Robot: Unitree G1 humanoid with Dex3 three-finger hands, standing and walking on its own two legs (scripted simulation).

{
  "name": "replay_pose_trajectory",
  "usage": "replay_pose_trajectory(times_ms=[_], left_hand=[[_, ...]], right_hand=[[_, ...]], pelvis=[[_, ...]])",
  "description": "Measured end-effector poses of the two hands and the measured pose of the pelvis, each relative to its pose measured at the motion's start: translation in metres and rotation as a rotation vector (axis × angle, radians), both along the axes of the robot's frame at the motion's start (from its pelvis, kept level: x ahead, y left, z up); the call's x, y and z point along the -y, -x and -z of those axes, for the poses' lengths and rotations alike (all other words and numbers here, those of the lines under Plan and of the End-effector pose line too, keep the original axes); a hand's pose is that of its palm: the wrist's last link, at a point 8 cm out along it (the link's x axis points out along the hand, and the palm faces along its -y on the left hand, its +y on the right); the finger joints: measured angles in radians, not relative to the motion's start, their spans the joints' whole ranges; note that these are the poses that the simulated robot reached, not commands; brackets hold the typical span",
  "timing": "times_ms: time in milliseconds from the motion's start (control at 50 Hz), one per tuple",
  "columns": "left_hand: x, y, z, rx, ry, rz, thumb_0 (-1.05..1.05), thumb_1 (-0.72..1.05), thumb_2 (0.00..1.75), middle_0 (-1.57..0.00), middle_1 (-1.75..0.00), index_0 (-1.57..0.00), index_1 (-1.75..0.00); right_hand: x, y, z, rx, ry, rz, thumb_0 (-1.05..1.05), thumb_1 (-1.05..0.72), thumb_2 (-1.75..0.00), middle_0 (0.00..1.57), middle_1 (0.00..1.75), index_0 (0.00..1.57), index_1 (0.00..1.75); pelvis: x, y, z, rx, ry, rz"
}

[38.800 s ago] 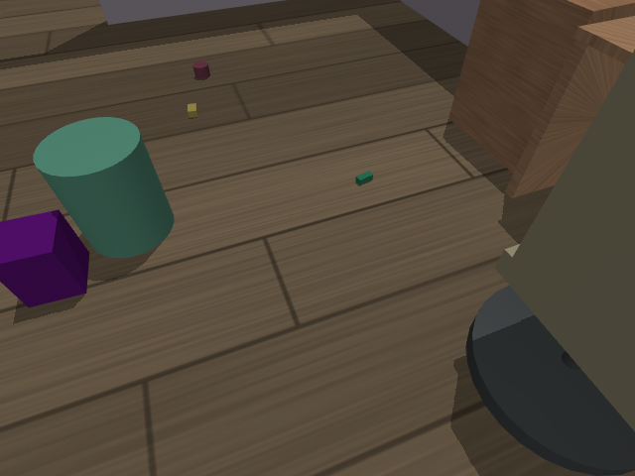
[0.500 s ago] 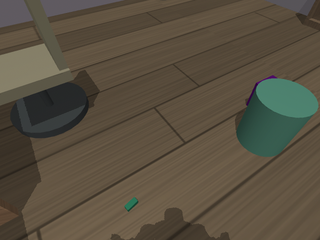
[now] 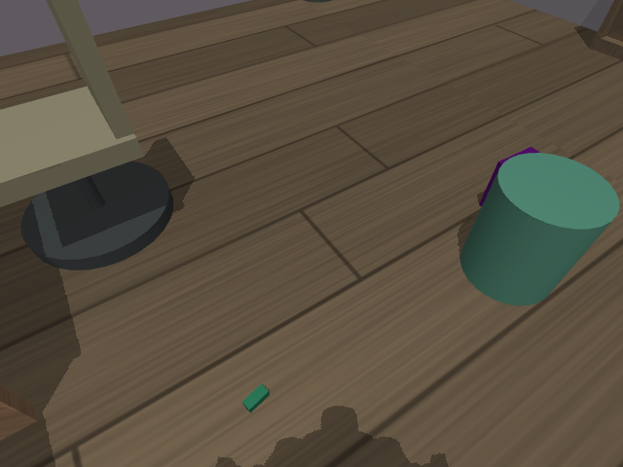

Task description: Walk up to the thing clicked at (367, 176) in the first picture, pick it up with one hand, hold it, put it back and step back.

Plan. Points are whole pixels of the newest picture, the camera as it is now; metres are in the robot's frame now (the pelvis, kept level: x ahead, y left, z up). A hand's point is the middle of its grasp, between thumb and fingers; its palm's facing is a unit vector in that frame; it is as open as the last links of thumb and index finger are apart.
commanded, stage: stand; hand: left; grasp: from above
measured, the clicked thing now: (256, 398) +0.45 +0.21 -0.77
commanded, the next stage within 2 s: rise first in 0.52 s
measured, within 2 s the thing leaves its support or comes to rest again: neither
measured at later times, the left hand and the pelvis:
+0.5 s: hand out of the picture +0.07 +0.25 -0.16, palm faces -0.02 -0.94 -0.34, open 7.4 cm; pelvis +0.00 +0.00 +0.00, yaw +0 degrees
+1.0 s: hand out of the picture +0.15 +0.25 -0.18, palm faces -0.06 -0.91 -0.41, open 11.1 cm; pelvis -0.01 +0.00 -0.03, yaw -1 degrees
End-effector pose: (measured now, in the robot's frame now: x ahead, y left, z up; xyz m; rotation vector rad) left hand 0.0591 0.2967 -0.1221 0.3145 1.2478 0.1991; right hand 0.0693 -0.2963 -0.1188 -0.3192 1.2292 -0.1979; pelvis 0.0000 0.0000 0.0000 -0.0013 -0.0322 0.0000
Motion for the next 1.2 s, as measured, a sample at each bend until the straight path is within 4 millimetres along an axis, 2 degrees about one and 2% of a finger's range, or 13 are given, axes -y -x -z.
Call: replay_pose_trajectory(times_ms=[640,700,820,900,980,1060,1200], left_hand=[[0.001,-0.002,0.000,0.006,0.001,0.004,0.01,0.90,0.90,-0.20,-0.30,-0.20,-0.30],[0.005,-0.018,0.000,0.082,0.004,-0.029,0.01,0.87,0.90,-0.20,-0.34,-0.20,-0.34],[0.007,-0.070,0.011,0.143,0.012,0.003,0.01,0.63,0.88,-0.19,-0.58,-0.21,-0.56],[0.004,-0.089,0.015,0.153,-0.020,0.052,0.01,0.39,0.88,-0.18,-0.75,-0.21,-0.71],[0.004,-0.088,0.020,0.098,-0.061,0.070,0.00,0.11,0.88,-0.18,-0.86,-0.22,-0.82],[0.003,-0.079,0.032,0.045,-0.091,0.066,0.00,-0.16,0.88,-0.18,-0.93,-0.21,-0.89],[-0.001,-0.070,0.057,0.057,-0.139,0.068,0.00,-0.43,0.92,-0.16,-1.01,-0.18,-0.98]], right_hand=[[0.002,0.001,0.000,0.001,0.002,0.003,0.01,-0.90,-0.90,0.20,0.30,0.20,0.30],[-0.004,-0.004,-0.002,0.077,0.000,0.007,0.01,-0.91,-0.90,0.20,0.30,0.20,0.30],[-0.022,-0.006,0.005,0.143,-0.032,0.013,0.01,-0.95,-0.92,0.20,0.30,0.20,0.30],[-0.030,0.001,0.010,0.159,-0.050,0.043,0.01,-0.98,-0.92,0.20,0.30,0.20,0.30],[-0.034,0.003,0.015,0.173,-0.064,0.054,0.01,-1.00,-0.93,0.20,0.30,0.20,0.30],[-0.036,-0.005,0.021,0.210,-0.066,0.041,0.01,-1.00,-0.93,0.20,0.30,0.20,0.30],[-0.039,-0.029,0.037,0.276,-0.045,-0.016,0.01,-0.99,-0.93,0.20,0.30,0.20,0.30]], pelvis=[[0.001,0.001,0.000,0.000,0.001,0.001],[0.002,0.006,0.003,-0.031,0.001,-0.004],[0.005,0.019,0.014,-0.115,0.005,0.004],[0.005,0.018,0.022,-0.155,0.007,0.017],[0.002,0.015,0.028,-0.178,0.012,0.017],[-0.001,0.014,0.038,-0.212,0.016,0.019],[-0.002,0.016,0.063,-0.275,0.020,0.018]])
